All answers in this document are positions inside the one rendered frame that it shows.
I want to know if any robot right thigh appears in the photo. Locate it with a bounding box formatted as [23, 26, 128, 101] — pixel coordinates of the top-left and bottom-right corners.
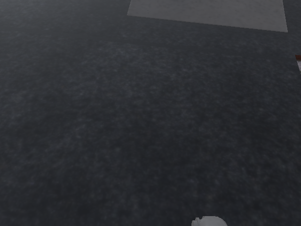
[191, 216, 228, 226]

